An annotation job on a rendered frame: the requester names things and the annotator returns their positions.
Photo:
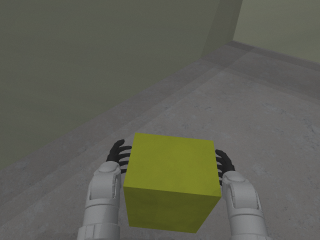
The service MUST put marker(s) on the right robot forearm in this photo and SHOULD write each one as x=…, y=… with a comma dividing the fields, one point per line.
x=244, y=209

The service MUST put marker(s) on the left robot forearm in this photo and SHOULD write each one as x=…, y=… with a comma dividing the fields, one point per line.
x=102, y=204

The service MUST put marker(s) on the right robot hand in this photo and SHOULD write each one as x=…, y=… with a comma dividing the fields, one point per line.
x=226, y=164

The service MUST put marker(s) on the carton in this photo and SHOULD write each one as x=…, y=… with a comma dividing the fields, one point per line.
x=171, y=183

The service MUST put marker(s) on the left robot hand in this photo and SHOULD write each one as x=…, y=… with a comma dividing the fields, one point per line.
x=115, y=156

